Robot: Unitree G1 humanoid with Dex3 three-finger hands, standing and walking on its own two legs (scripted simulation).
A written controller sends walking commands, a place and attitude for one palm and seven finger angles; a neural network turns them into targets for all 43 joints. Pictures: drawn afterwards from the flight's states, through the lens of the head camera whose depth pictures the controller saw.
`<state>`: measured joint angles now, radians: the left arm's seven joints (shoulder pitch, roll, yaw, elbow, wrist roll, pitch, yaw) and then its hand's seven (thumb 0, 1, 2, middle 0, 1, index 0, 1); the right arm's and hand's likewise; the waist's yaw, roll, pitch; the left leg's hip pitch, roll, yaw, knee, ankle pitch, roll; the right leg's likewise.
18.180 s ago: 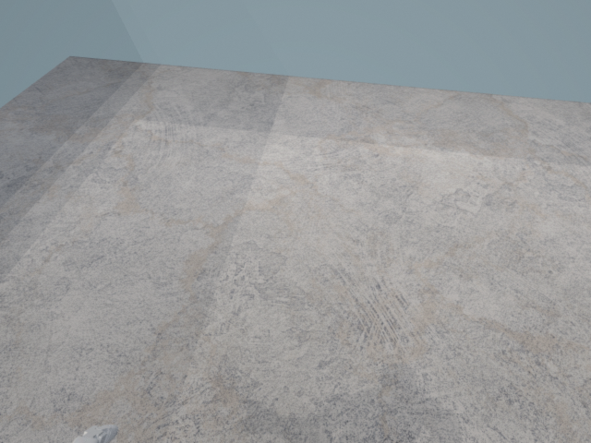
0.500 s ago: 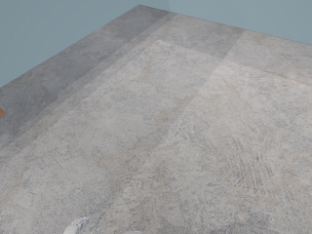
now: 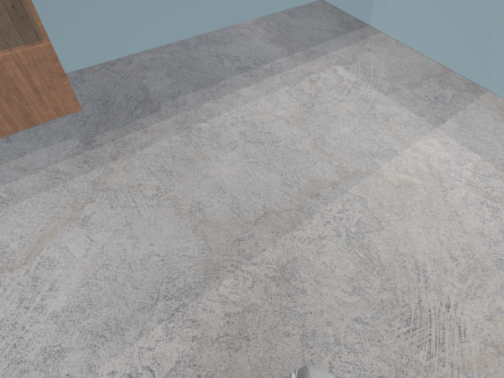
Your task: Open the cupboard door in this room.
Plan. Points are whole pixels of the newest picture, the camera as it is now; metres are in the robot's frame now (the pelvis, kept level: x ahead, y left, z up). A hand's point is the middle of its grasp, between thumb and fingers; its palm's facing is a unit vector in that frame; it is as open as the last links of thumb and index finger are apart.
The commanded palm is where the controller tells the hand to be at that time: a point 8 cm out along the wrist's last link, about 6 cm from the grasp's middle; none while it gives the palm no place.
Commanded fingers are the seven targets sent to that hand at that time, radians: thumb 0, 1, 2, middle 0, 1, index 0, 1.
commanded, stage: turn or walk to find it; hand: left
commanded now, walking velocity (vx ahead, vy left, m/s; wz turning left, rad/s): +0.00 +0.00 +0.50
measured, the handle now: out of the picture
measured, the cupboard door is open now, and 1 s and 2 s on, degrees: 0 0 0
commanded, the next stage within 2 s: none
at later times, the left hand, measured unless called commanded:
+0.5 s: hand out of the picture +0.04 +0.16 -0.14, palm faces +0.25 -0.92 -0.29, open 7.4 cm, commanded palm none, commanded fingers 0.00 0.90 0.90 -0.20 -0.30 -0.20 -0.30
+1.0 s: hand out of the picture -0.06 +0.22 -0.16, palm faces +0.53 -0.82 -0.23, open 7.4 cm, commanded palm none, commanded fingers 0.00 0.90 0.90 -0.20 -0.30 -0.20 -0.30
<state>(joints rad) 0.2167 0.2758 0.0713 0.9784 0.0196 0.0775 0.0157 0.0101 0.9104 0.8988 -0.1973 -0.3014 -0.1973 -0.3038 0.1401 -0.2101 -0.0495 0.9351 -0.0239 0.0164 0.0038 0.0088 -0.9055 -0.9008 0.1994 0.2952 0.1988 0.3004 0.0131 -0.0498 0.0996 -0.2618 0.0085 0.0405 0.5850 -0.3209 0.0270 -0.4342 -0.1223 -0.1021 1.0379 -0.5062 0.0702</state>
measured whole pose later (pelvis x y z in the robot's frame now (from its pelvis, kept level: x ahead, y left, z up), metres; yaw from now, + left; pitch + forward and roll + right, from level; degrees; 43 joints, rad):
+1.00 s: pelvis +0.02 +0.01 +0.01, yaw +31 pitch +0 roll +0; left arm 0.24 0.27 0.07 0.99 0.03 0.02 -0.03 0.01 0.91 0.90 -0.19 -0.30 -0.19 -0.30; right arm 0.27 -0.20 -0.03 0.97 -0.02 -0.04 0.01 0.01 -0.90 -0.90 0.20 0.30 0.20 0.30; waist 0.01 -0.03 0.04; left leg -0.10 0.00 0.02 0.41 -0.31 0.02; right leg -0.53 -0.14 -0.08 1.06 -0.33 0.08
